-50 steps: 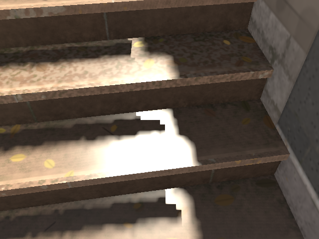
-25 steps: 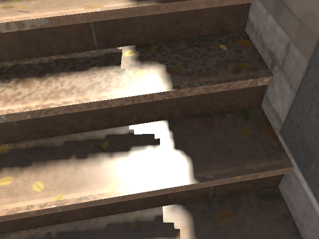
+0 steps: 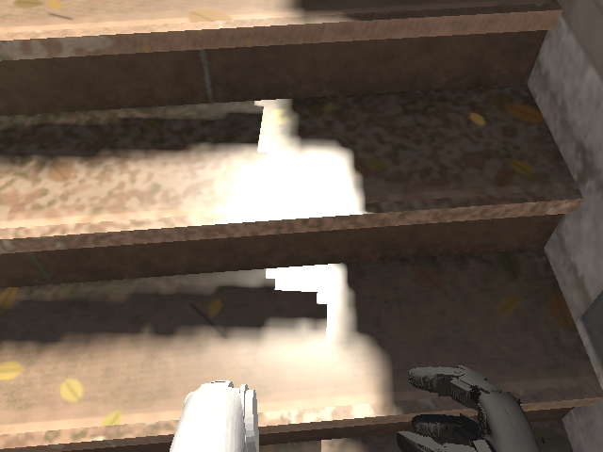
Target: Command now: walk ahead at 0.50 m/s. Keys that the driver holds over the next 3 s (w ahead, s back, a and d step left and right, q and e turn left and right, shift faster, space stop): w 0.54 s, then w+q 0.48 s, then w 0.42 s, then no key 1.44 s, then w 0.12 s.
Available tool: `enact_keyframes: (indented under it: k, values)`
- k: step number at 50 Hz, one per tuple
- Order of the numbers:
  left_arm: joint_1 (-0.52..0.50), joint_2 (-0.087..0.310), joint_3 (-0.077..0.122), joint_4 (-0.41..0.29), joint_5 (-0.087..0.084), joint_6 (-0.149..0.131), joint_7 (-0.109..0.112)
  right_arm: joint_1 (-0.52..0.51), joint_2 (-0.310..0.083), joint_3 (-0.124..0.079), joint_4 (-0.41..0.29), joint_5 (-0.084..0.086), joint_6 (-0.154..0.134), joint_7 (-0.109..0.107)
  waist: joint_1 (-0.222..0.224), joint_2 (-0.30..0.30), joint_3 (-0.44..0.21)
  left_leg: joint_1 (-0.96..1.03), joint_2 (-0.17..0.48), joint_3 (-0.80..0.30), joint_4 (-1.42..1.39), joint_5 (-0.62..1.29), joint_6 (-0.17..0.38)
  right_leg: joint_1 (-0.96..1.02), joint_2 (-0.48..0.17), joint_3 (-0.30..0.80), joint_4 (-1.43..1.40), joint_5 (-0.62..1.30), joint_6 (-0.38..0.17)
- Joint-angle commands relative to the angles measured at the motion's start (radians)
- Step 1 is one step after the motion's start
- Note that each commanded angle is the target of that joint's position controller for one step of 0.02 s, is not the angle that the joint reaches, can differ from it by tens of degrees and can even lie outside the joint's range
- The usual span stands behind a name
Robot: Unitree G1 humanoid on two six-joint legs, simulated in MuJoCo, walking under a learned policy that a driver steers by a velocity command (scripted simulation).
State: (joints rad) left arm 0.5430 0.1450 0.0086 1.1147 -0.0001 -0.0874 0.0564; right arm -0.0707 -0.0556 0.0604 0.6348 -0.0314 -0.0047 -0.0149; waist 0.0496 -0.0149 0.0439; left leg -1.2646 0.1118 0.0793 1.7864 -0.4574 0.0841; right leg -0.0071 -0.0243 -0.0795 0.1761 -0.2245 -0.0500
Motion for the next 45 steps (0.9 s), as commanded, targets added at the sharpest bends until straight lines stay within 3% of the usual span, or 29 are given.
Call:
enact_keyframes:
  k: [1, 3, 4, 5, 6, 7, 10, 12, 14, 16, 17, 18, 20, 24, 25, 27, 28, 30, 31, 32, 33, 34, 35, 36, 37, 39, 41, 43, 45]
  values:
    - [-0.005, 0.167, 0.031, -0.074, -0.004, -0.001, 0.002, 0.007, 0.018, 0.009, -0.069, 0.005, 0.01, 0.014, -0.053, -0.042, -0.08, 0.472, -0.034, 0.12, -0.331, -0.045, 0.043, -0.111, -0.159, -0.009, -0.187, 0.589, -0.182]
    - [0.012, 0.218, 0.037, -0.107, 0.01, -0.003, -0.022, 0.176, -0.043, -0.03, -0.008, 0.025, -0.004, 0.003, -0.142, -0.145, -0.245, 0.747, -0.164, 0.161, -0.422, -0.121, 0.082, -0.01, -0.231, -0.005, 0.155, 1.568, -0.171]
    - [-0.049, 0.24, 0.044, -0.128, -0.005, -0.012, -0.047, 0.323, -0.117, -0.057, 0.004, 0.016, -0.008, 0.0, -0.229, -0.264, -0.358, 0.895, -0.196, 0.087, -0.605, -0.095, 0.104, 0.025, -0.228, -0.008, 0.401, 1.745, -0.137]
    - [-0.133, 0.247, 0.058, -0.177, -0.03, -0.025, -0.071, 0.445, -0.208, -0.099, 0.049, -0.01, -0.012, -0.005, -0.29, -0.2, -0.393, 1.046, -0.081, -0.211, -0.839, -0.206, 0.137, -0.166, -0.165, 0.016, 0.724, 1.476, -0.088]
    - [-0.183, 0.116, 0.045, -0.264, -0.014, -0.038, -0.101, 0.565, -0.382, -0.147, 0.138, -0.017, -0.004, -0.016, -0.272, 0.316, -0.385, 1.183, 0.194, -0.854, -1.374, -0.31, 0.192, -0.548, 0.084, 0.062, 1.147, 0.277, -0.035]
    - [-0.145, 0.063, 0.047, -0.273, 0.048, -0.035, -0.103, 0.449, -0.384, -0.163, 0.127, 0.005, 0.004, -0.023, -0.184, 0.268, -0.386, 1.126, 0.245, -1.142, -1.565, -0.444, 0.14, -0.679, 0.114, 0.343, 1.531, 0.129, -0.051]
    - [-0.269, -0.038, 0.023, -0.397, 0.056, 0.004, -0.064, 0.292, -0.151, -0.111, 0.243, 0.0, -0.03, -0.006, -0.02, -0.016, 0.024, 0.784, 0.174, -0.654, -1.358, -0.264, 0.065, -0.944, 0.035, 0.226, 1.762, 0.218, -0.065]
    - [-0.267, -0.091, -0.001, -0.435, 0.038, 0.027, -0.052, 0.361, -0.037, -0.081, 0.334, -0.02, -0.066, 0.014, 0.012, 0.068, 0.005, 0.816, 0.132, -0.442, -1.373, 0.006, 0.036, -1.044, 0.068, 0.246, 1.935, 0.119, -0.095]
    - [-0.296, -0.12, -0.014, -0.464, 0.035, 0.049, -0.039, 0.411, -0.07, -0.092, 0.387, -0.008, -0.101, 0.033, 0.035, 0.06, 0.03, 0.875, 0.102, -0.279, -1.389, 0.169, 0.004, -1.161, 0.066, 0.275, 1.924, 0.105, -0.108]
    - [-0.362, -0.066, -0.006, -0.475, 0.022, 0.055, -0.041, 0.391, -0.088, -0.089, 0.366, -0.005, -0.125, 0.037, 0.031, 0.003, 0.051, 0.797, 0.066, -0.145, -1.446, 0.274, -0.027, -1.097, 0.079, 0.243, 1.718, 0.197, -0.078]
    - [-0.431, 0.103, 0.008, -0.467, -0.021, 0.037, -0.122, 0.295, -0.183, -0.099, 0.302, -0.119, -0.101, 0.069, -0.016, 0.103, -0.112, 0.792, -0.008, -0.118, -1.461, 0.199, 0.032, -1.144, 0.106, 0.262, 1.707, 0.368, -0.191]
    - [-0.421, 0.08, 0.013, -0.426, 0.008, 0.034, -0.161, 0.389, -0.196, -0.102, 0.339, -0.123, -0.088, 0.07, -0.027, 0.194, -0.083, 0.865, 0.029, -0.167, -1.491, 0.218, 0.114, -1.255, 0.121, 0.197, 1.995, 0.307, -0.201]
    - [-0.502, -0.017, -0.038, -0.428, 0.044, 0.031, -0.166, 0.677, -0.116, -0.065, 0.456, -0.133, -0.062, 0.076, -0.076, 0.05, -0.033, 1.184, 0.119, -0.267, -1.466, 0.162, 0.15, -1.68, 0.118, 0.292, 2.148, 0.193, -0.268]
    - [-0.738, 0.003, -0.062, -0.511, 0.012, 0.068, -0.129, 0.712, -0.066, -0.02, 0.494, -0.156, -0.074, 0.107, -0.076, 0.016, -0.051, 1.129, 0.117, -0.145, -1.633, 0.132, 0.123, -1.685, -0.021, 0.099, 1.874, 0.256, -0.273]
    - [-0.819, -0.007, -0.073, -0.537, 0.015, 0.09, -0.12, 0.756, -0.065, -0.012, 0.509, -0.152, -0.07, 0.108, -0.098, 0.071, -0.061, 1.076, 0.114, -0.131, -1.683, 0.196, 0.131, -1.598, -0.061, 0.033, 1.793, 0.274, -0.26]
    - [-1.045, -0.021, -0.096, -0.618, 0.028, 0.135, -0.14, 0.711, -0.085, -0.01, 0.505, -0.091, -0.068, 0.136, -0.086, 0.088, -0.069, 0.764, 0.107, -0.063, -1.845, 0.515, 0.148, -1.12, -0.079, -0.092, 1.472, 0.129, -0.241]
    - [-0.986, -0.045, -0.106, -0.597, 0.034, 0.141, -0.165, 0.696, -0.167, -0.018, 0.498, -0.054, -0.077, 0.149, -0.007, 0.216, -0.16, 0.694, 0.097, -0.049, -1.786, 1.165, 0.215, -0.809, 0.009, -0.148, 1.428, 0.107, -0.183]
    - [-0.773, 0.018, -0.09, -0.521, 0.041, 0.165, -0.177, 0.681, -0.33, -0.049, 0.475, -0.009, -0.114, 0.153, 0.053, 0.246, -0.227, 1.091, 0.188, -0.061, -1.596, 1.916, 0.237, -0.807, 0.092, -0.135, 1.209, -0.01, -0.107]
    - [-0.734, 0.053, -0.076, -0.512, 0.044, 0.158, -0.166, 0.684, -0.35, -0.074, 0.477, 0.019, -0.116, 0.149, 0.054, 0.248, -0.231, 1.341, 0.196, -0.073, -1.5, 2.03, 0.226, -0.845, 0.146, -0.171, 0.95, -0.134, -0.085]
    - [-0.685, 0.068, -0.067, -0.495, 0.028, 0.149, -0.149, 0.714, -0.366, -0.095, 0.504, 0.006, -0.105, 0.159, 0.062, 0.268, -0.266, 1.435, 0.199, -0.076, -1.379, 2.168, 0.201, -0.74, 0.156, -0.154, 0.757, -0.127, -0.105]
    - [-0.373, 0.075, -0.057, -0.388, 0.026, 0.148, -0.124, 0.783, -0.322, -0.104, 0.543, -0.073, -0.097, 0.171, 0.128, 0.178, -0.457, 1.225, 0.189, -0.133, -1.102, 2.106, 0.157, -0.282, 0.069, 0.049, 0.738, 0.157, -0.183]
    - [-0.097, 0.115, -0.046, -0.276, -0.006, 0.133, -0.116, 0.868, -0.195, -0.076, 0.528, -0.138, -0.092, 0.192, 0.142, -0.048, -0.683, 0.818, 0.065, -0.204, -0.779, 1.504, 0.138, 0.194, -0.15, 0.51, 0.566, 0.268, -0.387]
    - [0.101, 0.176, -0.015, -0.206, 0.058, 0.127, -0.123, 0.753, -0.182, -0.114, 0.569, -0.052, -0.07, 0.202, 0.216, -0.153, -0.518, 0.581, -0.157, -0.271, -0.155, 0.616, 0.078, 0.026, -0.309, 0.898, 0.289, 0.118, -0.461]
    - [0.068, 0.21, 0.008, -0.14, 0.045, 0.061, -0.101, 0.615, -0.131, -0.115, 0.525, -0.011, -0.075, 0.2, 0.147, -0.077, -0.26, 0.304, -0.116, -0.347, 0.172, 0.616, 0.099, -0.121, -0.326, 0.838, 0.253, -0.103, -0.345]
    - [-0.05, 0.173, 0.012, -0.123, 0.019, 0.035, -0.1, 0.485, -0.103, -0.115, 0.472, 0.001, -0.079, 0.167, 0.096, -0.082, -0.191, 0.17, -0.096, -0.302, 0.32, 0.538, 0.114, -0.195, -0.308, 0.688, 0.283, -0.144, -0.325]
    - [-0.263, -0.033, -0.034, -0.081, 0.015, 0.015, -0.108, 0.305, -0.057, -0.104, 0.357, -0.015, -0.07, 0.122, -0.03, 0.07, -0.169, 0.147, -0.086, -0.306, 0.302, 0.415, 0.195, -0.271, -0.255, 0.376, 0.262, 0.046, -0.252]
    - [-0.291, -0.112, -0.056, -0.045, 0.034, 0.002, -0.126, 0.288, -0.003, -0.08, 0.305, -0.019, -0.03, 0.115, -0.108, 0.067, -0.125, 0.047, -0.06, -0.247, 0.349, 0.348, 0.24, -0.303, -0.24, 0.218, 0.209, 0.122, -0.201]
    - [-0.298, -0.098, -0.049, -0.036, 0.072, -0.02, -0.136, 0.224, 0.033, -0.052, 0.224, 0.02, 0.008, 0.098, -0.141, -0.054, -0.077, -0.065, -0.036, -0.167, 0.495, 0.072, 0.254, -0.336, -0.238, 0.07, 0.087, 0.078, -0.175]
    - [-0.304, -0.092, -0.063, -0.015, 0.115, -0.041, -0.132, 0.143, 0.011, -0.028, 0.157, 0.025, 0.026, 0.082, -0.174, -0.052, -0.057, -0.106, -0.007, -0.156, 0.435, 0.063, 0.283, -0.399, -0.213, 0.005, 0.011, -0.038, -0.145]
